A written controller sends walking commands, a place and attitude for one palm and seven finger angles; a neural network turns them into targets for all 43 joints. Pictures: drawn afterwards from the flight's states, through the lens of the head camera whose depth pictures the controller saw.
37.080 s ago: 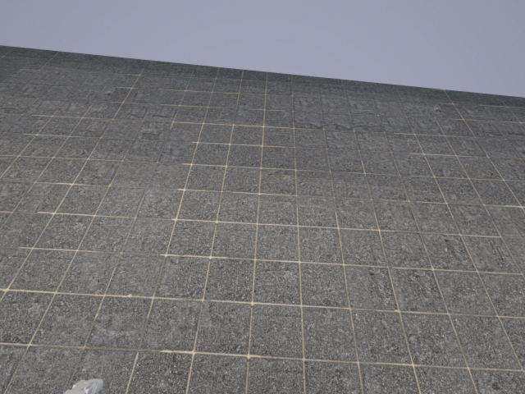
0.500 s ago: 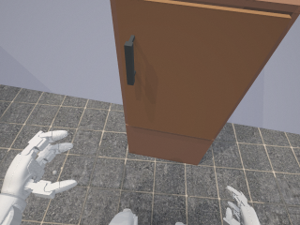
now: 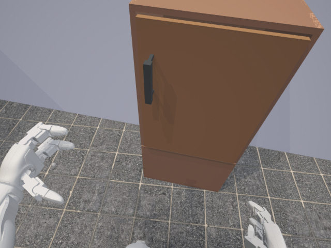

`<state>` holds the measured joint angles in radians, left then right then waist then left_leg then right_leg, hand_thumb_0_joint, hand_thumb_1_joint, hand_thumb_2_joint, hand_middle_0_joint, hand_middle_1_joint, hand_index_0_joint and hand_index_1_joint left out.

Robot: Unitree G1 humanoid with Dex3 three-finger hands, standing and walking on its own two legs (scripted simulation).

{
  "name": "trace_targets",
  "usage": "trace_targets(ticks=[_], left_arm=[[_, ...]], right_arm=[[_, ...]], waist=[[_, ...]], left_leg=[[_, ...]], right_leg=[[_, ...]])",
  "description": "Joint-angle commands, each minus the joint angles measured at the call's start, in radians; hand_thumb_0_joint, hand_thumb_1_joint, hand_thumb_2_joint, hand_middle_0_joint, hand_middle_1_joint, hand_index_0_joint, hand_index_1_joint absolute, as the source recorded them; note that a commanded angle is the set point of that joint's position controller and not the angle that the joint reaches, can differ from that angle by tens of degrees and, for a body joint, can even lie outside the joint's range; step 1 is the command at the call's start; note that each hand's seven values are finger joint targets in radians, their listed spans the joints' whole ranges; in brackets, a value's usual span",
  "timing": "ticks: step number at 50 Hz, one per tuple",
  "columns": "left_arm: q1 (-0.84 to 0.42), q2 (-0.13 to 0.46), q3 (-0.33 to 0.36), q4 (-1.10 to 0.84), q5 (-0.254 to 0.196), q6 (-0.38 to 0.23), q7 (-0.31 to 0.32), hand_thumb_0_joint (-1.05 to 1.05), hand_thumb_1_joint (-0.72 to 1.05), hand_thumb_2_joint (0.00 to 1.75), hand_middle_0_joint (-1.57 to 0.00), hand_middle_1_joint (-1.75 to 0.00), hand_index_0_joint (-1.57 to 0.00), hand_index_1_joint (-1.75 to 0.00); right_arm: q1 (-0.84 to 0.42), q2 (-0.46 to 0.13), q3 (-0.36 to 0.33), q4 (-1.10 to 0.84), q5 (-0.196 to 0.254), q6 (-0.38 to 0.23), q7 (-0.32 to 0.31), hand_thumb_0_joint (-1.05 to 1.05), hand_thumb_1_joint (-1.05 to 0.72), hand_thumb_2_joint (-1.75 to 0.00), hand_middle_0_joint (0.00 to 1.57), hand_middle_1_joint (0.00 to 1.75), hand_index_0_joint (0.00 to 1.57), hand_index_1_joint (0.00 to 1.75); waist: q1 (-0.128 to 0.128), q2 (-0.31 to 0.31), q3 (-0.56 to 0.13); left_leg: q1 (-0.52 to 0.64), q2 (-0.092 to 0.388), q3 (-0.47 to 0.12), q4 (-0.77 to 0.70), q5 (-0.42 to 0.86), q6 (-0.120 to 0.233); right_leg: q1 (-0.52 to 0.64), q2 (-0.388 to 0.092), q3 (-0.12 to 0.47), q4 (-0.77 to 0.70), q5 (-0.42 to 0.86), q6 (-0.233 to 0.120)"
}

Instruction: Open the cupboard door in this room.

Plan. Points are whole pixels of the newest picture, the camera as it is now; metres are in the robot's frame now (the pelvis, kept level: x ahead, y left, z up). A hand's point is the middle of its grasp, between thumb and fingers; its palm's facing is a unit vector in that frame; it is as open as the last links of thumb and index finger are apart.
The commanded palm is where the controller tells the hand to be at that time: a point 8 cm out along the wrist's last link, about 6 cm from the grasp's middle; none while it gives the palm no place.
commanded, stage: raise the hand with hooked fingers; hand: left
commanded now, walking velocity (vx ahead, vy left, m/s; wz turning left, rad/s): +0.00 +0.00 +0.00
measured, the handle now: (150, 80) +0.57 +0.09 +0.09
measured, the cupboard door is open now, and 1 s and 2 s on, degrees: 0 0 0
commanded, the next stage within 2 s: move the hooked fingers beside the handle in 0.66 s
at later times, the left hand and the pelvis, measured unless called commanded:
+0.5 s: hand (52, 153) +0.29 +0.27 +0.10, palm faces -0.09 -1.00 -0.03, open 14.0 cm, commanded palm +0.26 +0.32 +0.10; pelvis +0.00 +0.00 +0.01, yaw +0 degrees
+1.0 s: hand (62, 141) +0.32 +0.26 +0.10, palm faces -0.10 -0.99 +0.00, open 14.0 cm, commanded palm +0.31 +0.31 +0.10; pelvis +0.00 -0.01 +0.01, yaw +0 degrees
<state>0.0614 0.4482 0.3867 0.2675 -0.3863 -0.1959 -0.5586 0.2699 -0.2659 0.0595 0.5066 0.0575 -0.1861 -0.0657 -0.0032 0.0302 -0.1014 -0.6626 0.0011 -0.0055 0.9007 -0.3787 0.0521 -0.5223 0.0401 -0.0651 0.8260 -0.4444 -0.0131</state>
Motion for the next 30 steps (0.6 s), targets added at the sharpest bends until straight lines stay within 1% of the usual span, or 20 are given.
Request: trace_targets(ticks=[1, 2, 3, 5, 7, 8, 10, 12, 14, 15, 16, 18, 20, 21, 23, 24, 26, 27, 29, 30], left_arm=[[-0.253, 0.278, 0.124, -0.136, -0.031, -0.054, -0.014, 0.0, -0.5, 0.3, -0.3, -1.2, -0.3, -1.2], [-0.268, 0.272, 0.113, -0.131, -0.029, -0.051, -0.021, 0.0, -0.5, 0.3, -0.3, -1.2, -0.3, -1.2], [-0.283, 0.277, 0.116, -0.108, -0.03, -0.044, -0.026, 0.0, -0.5, 0.3, -0.3, -1.2, -0.3, -1.2], [-0.323, 0.294, 0.119, -0.096, -0.028, -0.043, -0.033, 0.0, -0.5, 0.3, -0.3, -1.2, -0.3, -1.2], [-0.355, 0.313, 0.128, -0.078, -0.027, -0.041, -0.038, 0.0, -0.5, 0.3, -0.3, -1.2, -0.3, -1.2], [-0.374, 0.317, 0.128, -0.077, -0.025, -0.042, -0.04, 0.0, -0.5, 0.3, -0.3, -1.2, -0.3, -1.2], [-0.334, 0.296, 0.117, -0.044, -0.026, -0.037, -0.05, 0.0, -0.5, 0.3, -0.3, -1.2, -0.3, -1.2], [-0.311, 0.288, 0.114, -0.028, -0.03, -0.033, -0.057, 0.0, -0.5, 0.3, -0.3, -1.2, -0.3, -1.2], [-0.313, 0.293, 0.116, -0.035, -0.026, -0.033, -0.056, 0.0, -0.5, 0.3, -0.3, -1.2, -0.3, -1.2], [-0.316, 0.293, 0.115, -0.033, -0.026, -0.033, -0.055, 0.0, -0.5, 0.3, -0.3, -1.2, -0.3, -1.2], [-0.329, 0.311, 0.131, -0.044, -0.027, -0.037, -0.049, 0.0, -0.5, 0.3, -0.3, -1.2, -0.3, -1.2], [-0.331, 0.31, 0.134, -0.065, -0.027, -0.051, -0.044, 0.0, -0.5, 0.3, -0.3, -1.2, -0.3, -1.2], [-0.335, 0.314, 0.141, -0.088, -0.026, -0.064, -0.034, 0.0, -0.5, 0.3, -0.3, -1.2, -0.3, -1.2], [-0.348, 0.329, 0.15, -0.088, -0.026, -0.068, -0.03, 0.0, -0.5, 0.3, -0.3, -1.2, -0.3, -1.2], [-0.339, 0.312, 0.143, -0.081, -0.026, -0.071, -0.031, 0.0, -0.5, 0.3, -0.3, -1.2, -0.3, -1.2], [-0.338, 0.302, 0.132, -0.079, -0.024, -0.07, -0.033, 0.0, -0.5, 0.3, -0.3, -1.2, -0.3, -1.2], [-0.351, 0.317, 0.141, -0.088, -0.024, -0.071, -0.033, 0.0, -0.5, 0.3, -0.3, -1.2, -0.3, -1.2], [-0.341, 0.305, 0.132, -0.068, -0.023, -0.066, -0.037, 0.0, -0.5, 0.3, -0.3, -1.2, -0.3, -1.2], [-0.341, 0.299, 0.126, -0.074, -0.023, -0.065, -0.043, 0.0, -0.5, 0.3, -0.3, -1.2, -0.3, -1.2], [-0.338, 0.301, 0.132, -0.069, -0.025, -0.063, -0.044, 0.0, -0.5, 0.3, -0.3, -1.2, -0.3, -1.2]], right_arm=[[-0.043, -0.172, -0.073, -0.134, 0.007, -0.053, -0.019, 0.0, -0.9, -0.9, 0.2, 0.3, 0.2, 0.3], [-0.045, -0.169, -0.071, -0.137, 0.01, -0.051, -0.019, 0.0, -0.9, -0.9, 0.2, 0.3, 0.2, 0.3], [-0.039, -0.169, -0.071, -0.136, 0.011, -0.048, -0.021, 0.0, -0.9, -0.9, 0.2, 0.3, 0.2, 0.3], [-0.043, -0.172, -0.071, -0.134, 0.013, -0.047, -0.023, 0.0, -0.9, -0.9, 0.2, 0.3, 0.2, 0.3], [-0.04, -0.172, -0.069, -0.128, 0.013, -0.046, -0.025, 0.0, -0.9, -0.9, 0.2, 0.3, 0.2, 0.3], [-0.036, -0.174, -0.071, -0.124, 0.014, -0.045, -0.027, 0.0, -0.9, -0.9, 0.2, 0.3, 0.2, 0.3], [-0.034, -0.173, -0.072, -0.129, 0.014, -0.047, -0.024, 0.0, -0.9, -0.9, 0.2, 0.3, 0.2, 0.3], [-0.032, -0.175, -0.075, -0.131, 0.014, -0.046, -0.019, 0.0, -0.9, -0.9, 0.2, 0.3, 0.2, 0.3], [-0.033, -0.176, -0.076, -0.133, 0.013, -0.045, -0.014, 0.0, -0.9, -0.9, 0.2, 0.3, 0.2, 0.3], [-0.034, -0.176, -0.076, -0.136, 0.012, -0.044, -0.012, 0.0, -0.9, -0.9, 0.2, 0.3, 0.2, 0.3], [-0.034, -0.179, -0.078, -0.133, 0.011, -0.042, -0.013, 0.0, -0.9, -0.9, 0.2, 0.3, 0.2, 0.3], [-0.03, -0.177, -0.08, -0.138, 0.012, -0.043, -0.013, 0.0, -0.9, -0.9, 0.2, 0.3, 0.2, 0.3], [-0.029, -0.175, -0.081, -0.138, 0.011, -0.047, -0.014, 0.0, -0.9, -0.9, 0.2, 0.3, 0.2, 0.3], [-0.027, -0.177, -0.079, -0.13, 0.007, -0.046, -0.015, 0.0, -0.9, -0.9, 0.2, 0.3, 0.2, 0.3], [-0.025, -0.174, -0.08, -0.13, 0.009, -0.046, -0.016, 0.0, -0.9, -0.9, 0.2, 0.3, 0.2, 0.3], [-0.026, -0.174, -0.079, -0.128, 0.011, -0.046, -0.017, 0.0, -0.9, -0.9, 0.2, 0.3, 0.2, 0.3], [-0.024, -0.177, -0.08, -0.123, 0.007, -0.047, -0.019, 0.0, -0.9, -0.9, 0.2, 0.3, 0.2, 0.3], [-0.023, -0.175, -0.078, -0.124, 0.009, -0.045, -0.019, 0.0, -0.9, -0.9, 0.2, 0.3, 0.2, 0.3], [-0.026, -0.174, -0.08, -0.122, 0.011, -0.047, -0.02, 0.0, -0.9, -0.9, 0.2, 0.3, 0.2, 0.3], [-0.025, -0.174, -0.08, -0.123, 0.01, -0.046, -0.02, 0.0, -0.9, -0.9, 0.2, 0.3, 0.2, 0.3]], waist=[[0.0, 0.06, -0.173], [-0.002, 0.084, -0.182], [-0.008, 0.062, -0.171], [-0.008, 0.071, -0.167], [-0.005, 0.096, -0.178], [-0.01, 0.08, -0.179], [-0.002, 0.077, -0.176], [0.001, 0.051, -0.175], [0.003, 0.079, -0.171], [0.001, 0.069, -0.158], [0.008, 0.072, -0.162], [0.003, 0.069, -0.188], [0.002, 0.097, -0.194], [0.003, 0.08, -0.188], [-0.002, 0.089, -0.191], [-0.002, 0.112, -0.189], [-0.001, 0.091, -0.2], [-0.006, 0.081, -0.194], [-0.006, 0.098, -0.201], [-0.006, 0.081, -0.201]], left_leg=[[0.269, 0.009, -0.074, -0.17, 0.171, -0.021], [0.279, 0.008, -0.067, -0.175, 0.167, -0.02], [0.279, 0.009, -0.069, -0.18, 0.151, -0.018], [0.286, 0.008, -0.074, -0.193, 0.129, -0.018], [0.3, 0.007, -0.069, -0.198, 0.14, -0.017], [0.308, 0.008, -0.07, -0.202, 0.14, -0.016], [0.311, 0.007, -0.074, -0.211, 0.147, -0.017], [0.301, 0.004, -0.064, -0.203, 0.17, -0.014], [0.303, 0.004, -0.066, -0.209, 0.16, -0.016], [0.297, 0.006, -0.07, -0.215, 0.143, -0.017], [0.295, 0.003, -0.067, -0.211, 0.152, -0.016], [0.314, 0.005, -0.065, -0.212, 0.158, -0.016], [0.335, 0.007, -0.07, -0.215, 0.16, -0.018], [0.326, 0.007, -0.068, -0.212, 0.169, -0.017], [0.333, 0.007, -0.067, -0.212, 0.172, -0.017], [0.34, 0.008, -0.07, -0.215, 0.176, -0.019], [0.345, 0.006, -0.07, -0.21, 0.198, -0.018], [0.342, 0.006, -0.068, -0.21, 0.198, -0.017], [0.352, 0.007, -0.067, -0.208, 0.205, -0.017], [0.35, 0.006, -0.067, -0.206, 0.215, -0.016]], right_leg=[[-0.031, 0.014, 0.022, -0.136, 0.171, -0.029], [-0.035, 0.012, 0.025, -0.142, 0.167, -0.026], [-0.042, 0.013, 0.024, -0.151, 0.157, -0.023], [-0.04, 0.01, 0.025, -0.159, 0.137, -0.023], [-0.026, 0.01, 0.03, -0.167, 0.144, -0.026], [-0.027, 0.01, 0.027, -0.17, 0.146, -0.024], [-0.025, 0.01, 0.024, -0.17, 0.154, -0.025], [-0.013, 0.012, 0.027, -0.173, 0.177, -0.024], [-0.024, 0.01, 0.026, -0.171, 0.168, -0.025], [-0.03, 0.011, 0.022, -0.171, 0.155, -0.024], [-0.014, 0.012, 0.029, -0.172, 0.159, -0.03], [-0.018, 0.012, 0.026, -0.17, 0.164, -0.025], [-0.029, 0.011, 0.025, -0.166, 0.166, -0.025], [-0.016, 0.014, 0.027, -0.167, 0.174, -0.028], [-0.023, 0.013, 0.025, -0.167, 0.18, -0.024], [-0.028, 0.012, 0.023, -0.164, 0.183, -0.026], [-0.011, 0.014, 0.024, -0.165, 0.202, -0.028], [-0.019, 0.014, 0.023, -0.167, 0.204, -0.025], [-0.023, 0.012, 0.024, -0.167, 0.21, -0.023], [-0.019, 0.011, 0.023, -0.168, 0.223, -0.022]])
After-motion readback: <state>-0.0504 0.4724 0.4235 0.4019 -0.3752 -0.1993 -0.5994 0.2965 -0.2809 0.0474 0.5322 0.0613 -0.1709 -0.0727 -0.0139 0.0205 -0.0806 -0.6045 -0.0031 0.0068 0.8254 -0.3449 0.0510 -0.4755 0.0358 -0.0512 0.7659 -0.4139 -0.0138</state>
